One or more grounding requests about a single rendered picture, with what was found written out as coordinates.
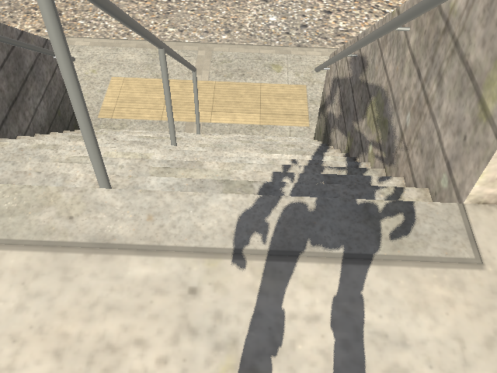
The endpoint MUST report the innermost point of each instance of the stairs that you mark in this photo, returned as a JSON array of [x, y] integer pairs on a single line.
[[204, 163]]

